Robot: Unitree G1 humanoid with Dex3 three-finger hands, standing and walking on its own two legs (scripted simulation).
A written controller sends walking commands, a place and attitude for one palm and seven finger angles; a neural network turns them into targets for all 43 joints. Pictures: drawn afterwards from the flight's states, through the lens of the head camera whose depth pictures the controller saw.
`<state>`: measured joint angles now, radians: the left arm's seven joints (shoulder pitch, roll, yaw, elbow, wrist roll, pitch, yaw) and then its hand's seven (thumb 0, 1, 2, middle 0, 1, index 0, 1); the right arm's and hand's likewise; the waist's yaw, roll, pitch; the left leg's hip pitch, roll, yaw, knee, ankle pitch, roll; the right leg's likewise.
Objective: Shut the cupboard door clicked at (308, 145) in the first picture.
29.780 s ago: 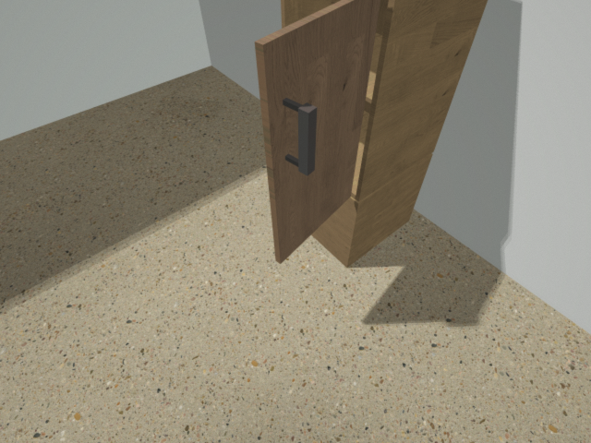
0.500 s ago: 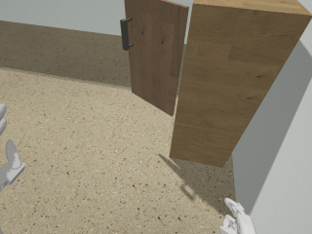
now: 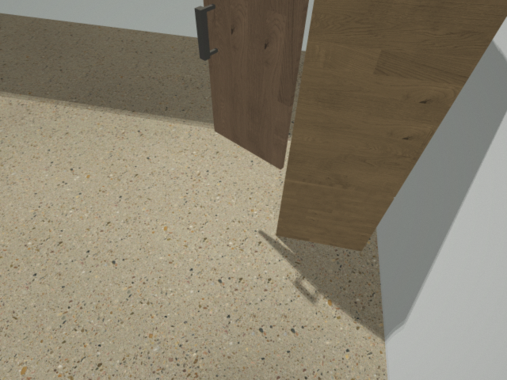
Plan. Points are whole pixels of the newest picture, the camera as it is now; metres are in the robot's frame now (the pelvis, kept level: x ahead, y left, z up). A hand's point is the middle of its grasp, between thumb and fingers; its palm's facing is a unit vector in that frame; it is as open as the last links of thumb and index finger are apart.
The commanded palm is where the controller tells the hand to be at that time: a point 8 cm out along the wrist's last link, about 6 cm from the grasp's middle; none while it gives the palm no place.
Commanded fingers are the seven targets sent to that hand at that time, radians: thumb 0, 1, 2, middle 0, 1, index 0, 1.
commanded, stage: let the arm hang, fingers relaxed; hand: left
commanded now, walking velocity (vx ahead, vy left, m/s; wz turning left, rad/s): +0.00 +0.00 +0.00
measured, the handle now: (208, 32) +1.02 +0.17 +0.07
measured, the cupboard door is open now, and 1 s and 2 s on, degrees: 62 62 62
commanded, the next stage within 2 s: look to check the result in 0.80 s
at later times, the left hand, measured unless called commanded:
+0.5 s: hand out of the picture -0.01 +0.21 -0.16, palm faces +0.02 -0.96 -0.26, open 7.4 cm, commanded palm none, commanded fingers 0.00 0.90 0.90 -0.20 -0.30 -0.20 -0.30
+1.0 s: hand out of the picture +0.07 +0.22 -0.15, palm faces -0.01 -0.95 -0.30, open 7.4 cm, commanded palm none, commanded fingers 0.00 0.90 0.90 -0.20 -0.30 -0.20 -0.30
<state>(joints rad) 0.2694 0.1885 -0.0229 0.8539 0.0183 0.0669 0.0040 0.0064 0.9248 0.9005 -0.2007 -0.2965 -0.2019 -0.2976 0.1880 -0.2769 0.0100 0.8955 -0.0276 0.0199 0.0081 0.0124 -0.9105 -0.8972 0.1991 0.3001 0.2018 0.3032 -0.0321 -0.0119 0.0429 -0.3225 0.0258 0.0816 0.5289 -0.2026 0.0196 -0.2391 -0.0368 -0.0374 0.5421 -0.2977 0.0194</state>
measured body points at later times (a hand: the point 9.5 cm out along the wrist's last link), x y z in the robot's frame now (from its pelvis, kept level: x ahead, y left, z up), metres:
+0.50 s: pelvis +0.00 +0.00 +0.01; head +0.00 -0.01 +0.46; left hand -0.01 +0.26 -0.14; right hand +0.01 -0.24 -0.15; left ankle +0.05 +0.11 -0.73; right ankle -0.01 -0.13 -0.73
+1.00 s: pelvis +0.02 -0.02 +0.01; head +0.03 -0.02 +0.46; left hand +0.07 +0.27 -0.13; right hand +0.06 -0.30 -0.13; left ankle +0.05 +0.11 -0.73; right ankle -0.01 -0.13 -0.73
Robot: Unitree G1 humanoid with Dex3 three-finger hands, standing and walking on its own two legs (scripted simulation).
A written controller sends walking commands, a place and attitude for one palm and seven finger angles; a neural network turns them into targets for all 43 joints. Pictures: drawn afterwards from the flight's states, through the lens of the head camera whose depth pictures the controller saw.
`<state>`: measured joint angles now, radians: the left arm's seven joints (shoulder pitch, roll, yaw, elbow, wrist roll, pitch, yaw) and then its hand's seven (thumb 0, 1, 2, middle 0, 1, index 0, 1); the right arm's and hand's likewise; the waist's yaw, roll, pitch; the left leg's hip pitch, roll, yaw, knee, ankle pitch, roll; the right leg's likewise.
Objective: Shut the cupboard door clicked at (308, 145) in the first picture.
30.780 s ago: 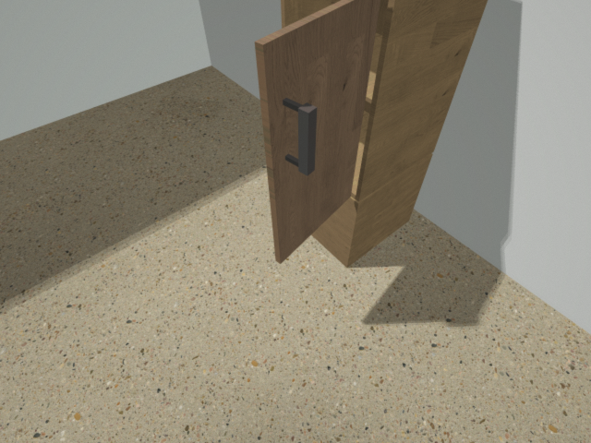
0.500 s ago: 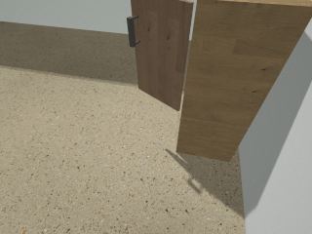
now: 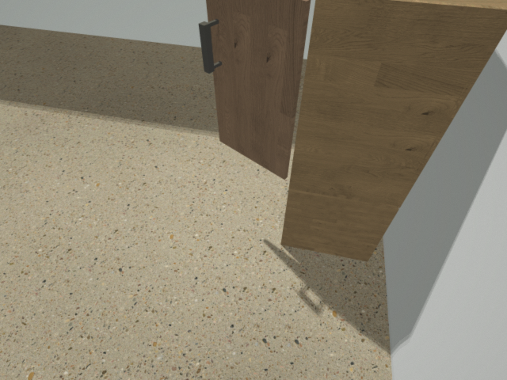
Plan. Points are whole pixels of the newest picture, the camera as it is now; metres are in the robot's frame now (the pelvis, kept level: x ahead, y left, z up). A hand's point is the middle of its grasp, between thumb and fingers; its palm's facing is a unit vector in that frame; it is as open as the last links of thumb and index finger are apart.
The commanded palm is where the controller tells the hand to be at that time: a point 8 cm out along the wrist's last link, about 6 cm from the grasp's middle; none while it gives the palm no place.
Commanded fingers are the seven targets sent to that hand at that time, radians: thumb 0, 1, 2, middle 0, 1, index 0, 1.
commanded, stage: look to check the result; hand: left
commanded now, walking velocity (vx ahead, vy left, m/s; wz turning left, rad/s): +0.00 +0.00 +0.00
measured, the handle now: (212, 46) +1.00 +0.18 +0.06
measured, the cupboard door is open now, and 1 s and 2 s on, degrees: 62 62 62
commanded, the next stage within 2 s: walk to a spot facing it in 0.34 s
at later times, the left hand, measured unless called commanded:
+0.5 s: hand out of the picture +0.08 +0.23 -0.16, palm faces -0.01 -0.95 -0.32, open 7.4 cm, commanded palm none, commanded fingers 0.00 0.90 0.90 -0.20 -0.30 -0.20 -0.30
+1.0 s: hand out of the picture +0.02 +0.23 -0.18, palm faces +0.25 -0.94 -0.25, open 7.4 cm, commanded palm none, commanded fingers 0.00 0.90 0.90 -0.20 -0.30 -0.20 -0.30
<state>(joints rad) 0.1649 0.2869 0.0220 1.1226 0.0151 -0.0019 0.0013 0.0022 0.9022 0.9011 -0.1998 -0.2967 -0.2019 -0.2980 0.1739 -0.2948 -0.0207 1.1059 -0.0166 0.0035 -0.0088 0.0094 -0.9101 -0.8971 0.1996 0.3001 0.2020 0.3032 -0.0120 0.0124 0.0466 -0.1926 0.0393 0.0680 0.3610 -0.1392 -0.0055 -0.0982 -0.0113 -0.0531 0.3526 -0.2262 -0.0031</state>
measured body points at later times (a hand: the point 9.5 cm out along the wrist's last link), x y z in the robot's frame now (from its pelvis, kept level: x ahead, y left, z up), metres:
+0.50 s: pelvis +0.02 -0.01 +0.00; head +0.03 -0.01 +0.45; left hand +0.08 +0.28 -0.14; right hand +0.09 -0.29 -0.14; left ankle +0.04 +0.12 -0.75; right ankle -0.02 -0.12 -0.75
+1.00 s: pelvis +0.00 +0.01 -0.01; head +0.05 +0.04 +0.43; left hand +0.00 +0.28 -0.16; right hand +0.08 -0.21 -0.16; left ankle +0.04 +0.12 -0.75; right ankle +0.00 -0.13 -0.69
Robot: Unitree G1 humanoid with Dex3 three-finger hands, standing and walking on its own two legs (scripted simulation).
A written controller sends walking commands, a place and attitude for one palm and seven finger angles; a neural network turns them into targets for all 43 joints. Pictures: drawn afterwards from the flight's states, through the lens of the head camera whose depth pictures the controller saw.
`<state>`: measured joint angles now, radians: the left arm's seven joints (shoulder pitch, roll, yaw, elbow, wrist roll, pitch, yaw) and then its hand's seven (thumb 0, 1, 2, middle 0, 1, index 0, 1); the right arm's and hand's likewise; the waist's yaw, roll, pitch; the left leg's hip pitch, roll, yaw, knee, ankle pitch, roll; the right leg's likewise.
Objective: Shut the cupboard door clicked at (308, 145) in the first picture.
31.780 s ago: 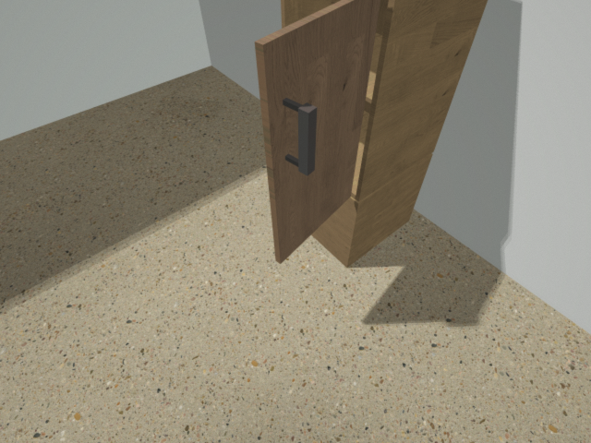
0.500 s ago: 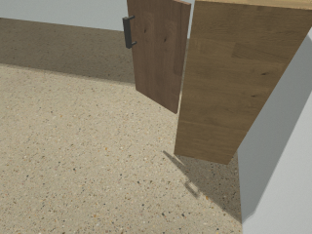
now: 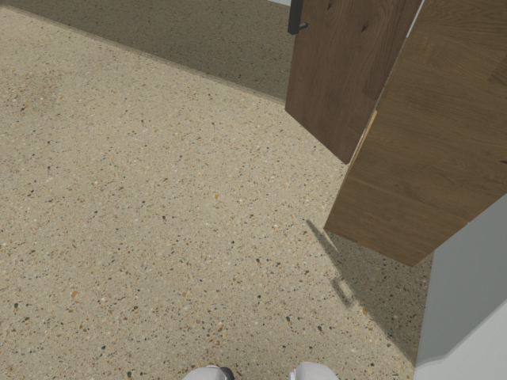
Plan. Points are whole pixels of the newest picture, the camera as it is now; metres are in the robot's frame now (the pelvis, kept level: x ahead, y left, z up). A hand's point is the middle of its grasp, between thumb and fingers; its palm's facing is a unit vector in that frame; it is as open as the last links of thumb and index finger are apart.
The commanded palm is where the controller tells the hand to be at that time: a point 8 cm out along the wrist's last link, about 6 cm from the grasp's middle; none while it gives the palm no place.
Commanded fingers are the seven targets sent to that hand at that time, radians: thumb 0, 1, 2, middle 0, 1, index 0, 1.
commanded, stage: walk to a spot facing it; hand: left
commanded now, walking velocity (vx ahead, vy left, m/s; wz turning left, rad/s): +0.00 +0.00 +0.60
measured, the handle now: (302, 4) +1.01 -0.10 +0.07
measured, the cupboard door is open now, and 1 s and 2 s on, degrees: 62 62 62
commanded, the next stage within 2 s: none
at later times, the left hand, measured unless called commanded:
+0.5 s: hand out of the picture -0.03 +0.19 -0.17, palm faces +0.36 -0.90 -0.26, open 7.4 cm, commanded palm none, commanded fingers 0.00 0.90 0.90 -0.20 -0.30 -0.20 -0.30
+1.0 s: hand out of the picture +0.00 +0.17 -0.14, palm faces +0.63 -0.73 -0.27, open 7.4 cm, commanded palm none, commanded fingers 0.00 0.90 0.90 -0.20 -0.30 -0.20 -0.30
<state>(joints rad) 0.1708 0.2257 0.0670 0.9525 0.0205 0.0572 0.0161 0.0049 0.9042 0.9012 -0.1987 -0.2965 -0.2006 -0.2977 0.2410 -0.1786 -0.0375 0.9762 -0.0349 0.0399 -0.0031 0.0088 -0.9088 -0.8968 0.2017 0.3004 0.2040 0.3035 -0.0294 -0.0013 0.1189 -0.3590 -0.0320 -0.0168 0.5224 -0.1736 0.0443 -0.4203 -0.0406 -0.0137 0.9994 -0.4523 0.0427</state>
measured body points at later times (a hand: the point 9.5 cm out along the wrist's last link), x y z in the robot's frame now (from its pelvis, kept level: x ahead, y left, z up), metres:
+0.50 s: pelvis -0.02 -0.03 +0.00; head +0.03 -0.01 +0.44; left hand -0.04 +0.24 -0.15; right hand +0.16 -0.25 -0.14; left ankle -0.07 +0.09 -0.73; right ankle +0.00 -0.16 -0.73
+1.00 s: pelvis +0.10 -0.01 +0.01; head +0.13 -0.01 +0.46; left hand -0.03 +0.21 -0.12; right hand +0.29 -0.18 -0.15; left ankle -0.01 +0.09 -0.64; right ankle +0.14 -0.09 -0.73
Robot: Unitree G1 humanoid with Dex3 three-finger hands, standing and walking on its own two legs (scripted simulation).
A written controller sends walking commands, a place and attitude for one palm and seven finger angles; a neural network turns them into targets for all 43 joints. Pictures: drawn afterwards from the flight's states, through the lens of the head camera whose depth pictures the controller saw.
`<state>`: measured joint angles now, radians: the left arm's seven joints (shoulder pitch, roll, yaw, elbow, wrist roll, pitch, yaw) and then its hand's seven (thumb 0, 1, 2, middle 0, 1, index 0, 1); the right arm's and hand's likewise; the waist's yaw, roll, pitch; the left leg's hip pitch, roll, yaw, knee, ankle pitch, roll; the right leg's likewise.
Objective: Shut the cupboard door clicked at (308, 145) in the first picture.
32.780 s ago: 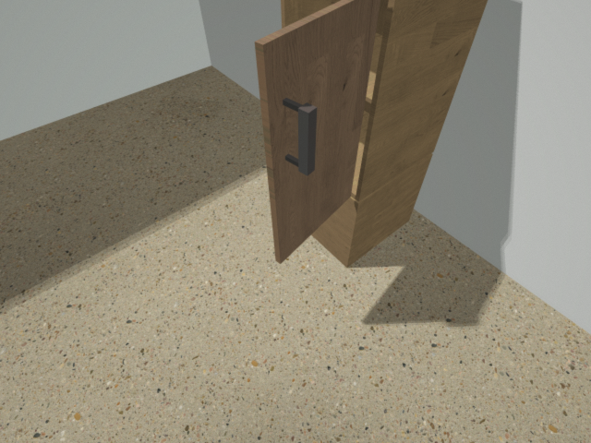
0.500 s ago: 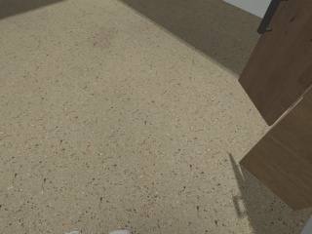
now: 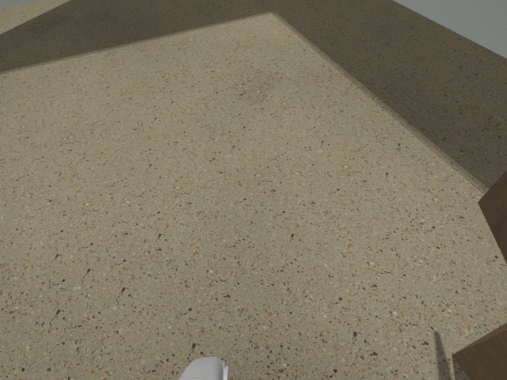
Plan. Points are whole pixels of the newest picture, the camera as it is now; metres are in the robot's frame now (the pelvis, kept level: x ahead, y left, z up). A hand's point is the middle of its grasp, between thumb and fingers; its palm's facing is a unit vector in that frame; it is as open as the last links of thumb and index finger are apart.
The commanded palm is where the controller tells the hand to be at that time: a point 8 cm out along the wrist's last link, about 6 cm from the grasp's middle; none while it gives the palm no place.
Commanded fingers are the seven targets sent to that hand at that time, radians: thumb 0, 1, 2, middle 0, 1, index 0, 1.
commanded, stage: walk to a spot facing it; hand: left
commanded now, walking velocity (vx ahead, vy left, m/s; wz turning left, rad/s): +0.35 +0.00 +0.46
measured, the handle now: out of the picture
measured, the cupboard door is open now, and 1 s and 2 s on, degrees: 62 62 62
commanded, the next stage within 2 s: turn to face it in 1.04 s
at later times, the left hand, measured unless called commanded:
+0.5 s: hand (124, 367) +0.17 +0.27 -0.18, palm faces +0.22 -0.96 -0.20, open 7.4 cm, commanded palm none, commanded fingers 0.00 0.90 0.90 -0.20 -0.30 -0.20 -0.30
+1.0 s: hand (159, 242) +0.42 +0.25 -0.16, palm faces +0.29 -0.93 -0.22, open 7.1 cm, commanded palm none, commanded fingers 0.00 0.90 0.90 -0.20 -0.30 -0.20 -0.30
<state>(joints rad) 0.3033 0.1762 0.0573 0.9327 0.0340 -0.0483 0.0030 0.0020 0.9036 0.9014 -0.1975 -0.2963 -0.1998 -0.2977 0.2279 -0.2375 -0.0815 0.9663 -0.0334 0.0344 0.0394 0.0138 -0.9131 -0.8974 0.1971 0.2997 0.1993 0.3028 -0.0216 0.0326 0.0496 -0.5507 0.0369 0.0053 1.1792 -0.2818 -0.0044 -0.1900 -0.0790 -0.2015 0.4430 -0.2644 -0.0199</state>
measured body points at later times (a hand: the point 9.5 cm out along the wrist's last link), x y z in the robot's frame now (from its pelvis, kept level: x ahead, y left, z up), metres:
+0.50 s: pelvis +0.18 +0.07 -0.01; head +0.21 +0.09 +0.44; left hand +0.16 +0.32 -0.16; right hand +0.29 -0.15 -0.15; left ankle +0.18 +0.15 -0.74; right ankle +0.22 -0.08 -0.67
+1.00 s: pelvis +0.41 +0.05 +0.00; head +0.44 +0.05 +0.45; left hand +0.41 +0.30 -0.14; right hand +0.44 -0.17 -0.16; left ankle +0.39 +0.19 -0.66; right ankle +0.41 -0.04 -0.74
